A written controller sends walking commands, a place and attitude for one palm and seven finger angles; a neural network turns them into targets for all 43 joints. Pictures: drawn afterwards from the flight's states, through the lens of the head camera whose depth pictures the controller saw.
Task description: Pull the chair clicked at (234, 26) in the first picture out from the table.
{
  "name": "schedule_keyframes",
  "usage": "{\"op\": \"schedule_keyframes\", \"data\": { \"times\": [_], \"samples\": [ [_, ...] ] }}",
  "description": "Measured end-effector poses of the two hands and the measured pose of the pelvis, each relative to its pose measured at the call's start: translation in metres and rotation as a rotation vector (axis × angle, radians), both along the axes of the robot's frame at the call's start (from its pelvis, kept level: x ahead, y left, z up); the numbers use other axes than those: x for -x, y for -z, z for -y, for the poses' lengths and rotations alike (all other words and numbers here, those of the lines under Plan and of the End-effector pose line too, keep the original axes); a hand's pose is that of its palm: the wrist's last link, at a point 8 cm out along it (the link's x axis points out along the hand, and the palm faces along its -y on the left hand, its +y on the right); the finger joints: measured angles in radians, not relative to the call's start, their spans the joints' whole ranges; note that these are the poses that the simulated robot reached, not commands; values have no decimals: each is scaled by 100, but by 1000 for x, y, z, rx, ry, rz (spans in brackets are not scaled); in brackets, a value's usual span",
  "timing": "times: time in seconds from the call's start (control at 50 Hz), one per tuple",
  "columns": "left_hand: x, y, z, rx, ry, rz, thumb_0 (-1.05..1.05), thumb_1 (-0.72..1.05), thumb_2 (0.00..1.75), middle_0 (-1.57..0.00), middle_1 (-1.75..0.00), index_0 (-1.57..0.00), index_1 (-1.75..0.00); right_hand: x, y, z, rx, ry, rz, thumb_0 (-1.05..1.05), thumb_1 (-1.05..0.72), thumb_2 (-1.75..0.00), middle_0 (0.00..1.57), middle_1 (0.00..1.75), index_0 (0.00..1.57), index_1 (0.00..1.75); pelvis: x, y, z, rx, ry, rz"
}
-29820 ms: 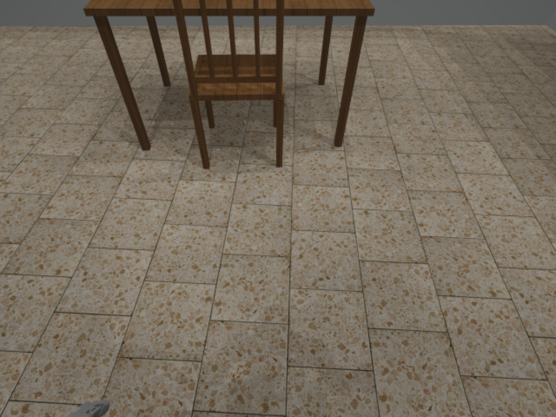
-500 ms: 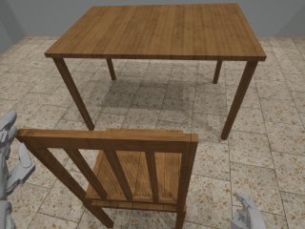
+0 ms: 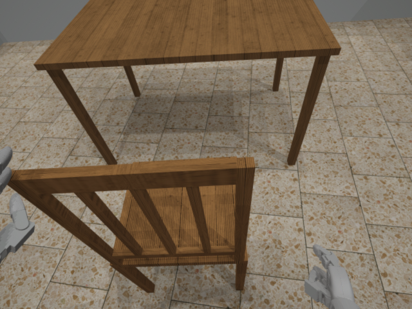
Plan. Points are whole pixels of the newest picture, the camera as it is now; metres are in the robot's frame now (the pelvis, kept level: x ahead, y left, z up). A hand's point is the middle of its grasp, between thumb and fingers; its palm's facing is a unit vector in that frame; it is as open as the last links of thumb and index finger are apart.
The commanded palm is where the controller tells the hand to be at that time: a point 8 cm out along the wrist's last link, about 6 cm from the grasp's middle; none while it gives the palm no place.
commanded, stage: step back with the hand held close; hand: left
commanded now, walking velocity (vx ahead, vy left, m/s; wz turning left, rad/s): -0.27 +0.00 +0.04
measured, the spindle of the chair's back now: (158, 225) +0.30 +0.15 -0.07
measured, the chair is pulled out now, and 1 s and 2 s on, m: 0.52 0.52 0.52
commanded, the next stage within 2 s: none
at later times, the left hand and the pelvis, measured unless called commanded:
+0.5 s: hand out of the picture +0.13 +0.26 +0.17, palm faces +0.49 -0.72 -0.49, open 7.4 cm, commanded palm +0.08 +0.29 +0.18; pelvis -0.06 -0.01 -0.01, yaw +0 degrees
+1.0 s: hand out of the picture +0.13 +0.26 +0.17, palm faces +0.48 -0.72 -0.50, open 7.4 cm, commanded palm +0.07 +0.30 +0.18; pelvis -0.07 -0.01 -0.02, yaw +1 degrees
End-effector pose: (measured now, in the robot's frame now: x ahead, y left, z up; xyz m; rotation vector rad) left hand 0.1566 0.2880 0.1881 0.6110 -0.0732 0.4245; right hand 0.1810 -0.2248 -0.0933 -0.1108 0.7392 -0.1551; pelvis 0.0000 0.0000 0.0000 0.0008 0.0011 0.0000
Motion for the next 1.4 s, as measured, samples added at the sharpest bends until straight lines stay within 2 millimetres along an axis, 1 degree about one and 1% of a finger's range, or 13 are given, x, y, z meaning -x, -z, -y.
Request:
{"op": "schedule_keyframes", "data": {
  "times": [0.06,0.14,0.26,0.38,0.5,0.64,0.78,0.94,1.08,1.18,1.24,1.32,1.4],
  "samples": [
    [12,-2,1,-15,-11,4,1,89,90,-20,-30,-21,-31,13,5,3,-2,7,-23,1,-90,-90,20,30,20,30,8,1,3,-2,-4,-1],
    [30,1,2,-9,-37,12,1,89,90,-20,-30,-21,-31,30,9,9,6,7,-34,1,-90,-90,20,30,20,30,22,4,7,-2,-7,0],
    [53,7,4,15,-52,40,1,89,90,-21,-30,-21,-31,53,8,18,44,-5,-21,1,-91,-90,20,30,20,30,42,7,9,-5,-4,-5],
    [64,4,0,6,-47,87,1,89,90,-21,-31,-21,-31,72,2,21,74,-12,-3,1,-91,-90,20,30,20,30,56,8,9,-1,-6,-10],
    [71,1,-1,-6,-30,116,1,89,90,-21,-31,-21,-31,84,-1,21,80,-13,10,1,-90,-90,20,30,20,30,62,9,9,1,-8,-8],
    [75,3,1,-17,-21,131,1,89,90,-21,-31,-21,-31,87,2,18,79,-33,3,1,-90,-90,20,30,20,30,67,11,11,0,-12,-14],
    [74,3,-1,-29,-9,139,1,89,90,-21,-31,-21,-31,85,4,16,95,-53,-19,1,-90,-90,21,30,20,30,69,13,9,4,-15,-34],
    [70,3,-8,-45,7,152,1,89,90,-21,-31,-21,-31,79,1,11,111,-46,-18,1,-90,-90,21,30,20,30,66,14,6,8,-21,-41],
    [70,4,-5,-32,35,194,1,89,90,-21,-31,-21,-31,72,-2,8,117,-58,5,1,-90,-90,21,30,20,30,66,17,6,16,-24,-39],
    [72,2,-9,-45,46,206,1,89,90,-22,-31,-21,-31,74,-6,7,132,-53,8,1,-90,-90,21,30,20,30,68,16,2,15,-23,-41],
    [74,0,-12,-68,40,207,1,89,90,-22,-31,-21,-31,75,-5,5,125,-49,16,1,-90,-90,21,30,20,30,68,17,4,17,-30,-33],
    [79,1,-7,-66,30,233,1,89,90,-21,-31,-21,-31,77,1,6,107,-66,20,1,-90,-90,21,30,20,30,67,21,10,21,-35,-21],
    [80,2,-2,-32,33,252,1,89,90,-21,-31,-21,-31,82,4,8,118,-81,-8,1,-90,-90,21,30,20,30,71,20,8,18,-37,-28]
  ]
}}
